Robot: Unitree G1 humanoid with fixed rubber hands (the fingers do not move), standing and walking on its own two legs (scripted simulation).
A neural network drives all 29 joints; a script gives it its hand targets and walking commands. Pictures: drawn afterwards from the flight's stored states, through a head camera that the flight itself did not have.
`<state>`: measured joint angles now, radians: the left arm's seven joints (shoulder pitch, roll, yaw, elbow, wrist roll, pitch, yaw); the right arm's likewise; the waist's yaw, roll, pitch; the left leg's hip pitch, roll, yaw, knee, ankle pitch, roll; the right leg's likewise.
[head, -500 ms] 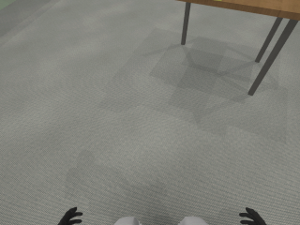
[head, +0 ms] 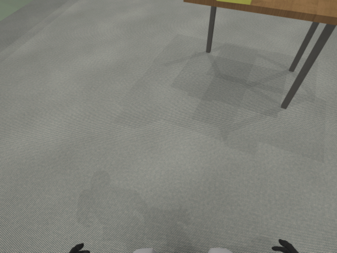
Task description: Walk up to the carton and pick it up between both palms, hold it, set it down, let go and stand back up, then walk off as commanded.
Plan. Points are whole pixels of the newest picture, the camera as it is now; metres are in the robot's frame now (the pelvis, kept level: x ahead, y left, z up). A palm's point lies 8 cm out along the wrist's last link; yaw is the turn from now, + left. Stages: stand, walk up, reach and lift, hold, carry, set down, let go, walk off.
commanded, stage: stand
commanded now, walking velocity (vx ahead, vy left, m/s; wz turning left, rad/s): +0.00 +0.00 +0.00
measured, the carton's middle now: out of the picture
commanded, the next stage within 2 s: walk up in 0.46 s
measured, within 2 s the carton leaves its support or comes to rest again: neither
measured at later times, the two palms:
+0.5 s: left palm out of the picture +0.07 +0.27 -0.10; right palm out of the picture +0.07 -0.28 -0.11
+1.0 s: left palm out of the picture +0.12 +0.26 -0.07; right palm out of the picture +0.04 -0.39 -0.13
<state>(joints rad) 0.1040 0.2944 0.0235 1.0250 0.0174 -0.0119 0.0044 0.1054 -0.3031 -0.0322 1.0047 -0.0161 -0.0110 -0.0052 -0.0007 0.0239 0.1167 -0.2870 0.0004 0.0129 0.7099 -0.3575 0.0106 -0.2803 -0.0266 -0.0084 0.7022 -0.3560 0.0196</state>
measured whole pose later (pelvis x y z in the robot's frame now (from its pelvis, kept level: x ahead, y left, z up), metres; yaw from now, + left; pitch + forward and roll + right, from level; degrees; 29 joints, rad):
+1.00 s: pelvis +0.02 -0.06 +0.00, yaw -11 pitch -5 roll +2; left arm 0.29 0.37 0.11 0.98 0.03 -0.05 -0.08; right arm 0.20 -0.45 -0.13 0.97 -0.06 -0.01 0.04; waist 0.01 0.08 0.04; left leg -0.22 0.10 0.10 0.80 -0.49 0.00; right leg -0.35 -0.04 -0.03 0.75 -0.29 -0.02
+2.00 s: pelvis +0.36 -0.08 -0.02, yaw -27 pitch -7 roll -1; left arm 0.15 0.37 0.06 0.83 0.00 -0.09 -0.01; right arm 0.30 -0.39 -0.06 0.89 -0.02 0.00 0.06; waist -0.05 0.13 0.19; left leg -0.32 0.05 0.04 1.19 -0.53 0.03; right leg -0.38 -0.01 -0.08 0.79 -0.29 -0.02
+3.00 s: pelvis +0.66 -0.06 -0.02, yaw -26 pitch -4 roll +1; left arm 0.32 0.42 0.07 0.92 0.02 -0.07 -0.02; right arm 0.20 -0.41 -0.10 0.90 -0.01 -0.07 0.06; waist 0.06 -0.03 0.10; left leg -0.47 0.05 0.08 0.81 -0.24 0.01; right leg -0.26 -0.17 -0.07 0.92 -0.54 0.00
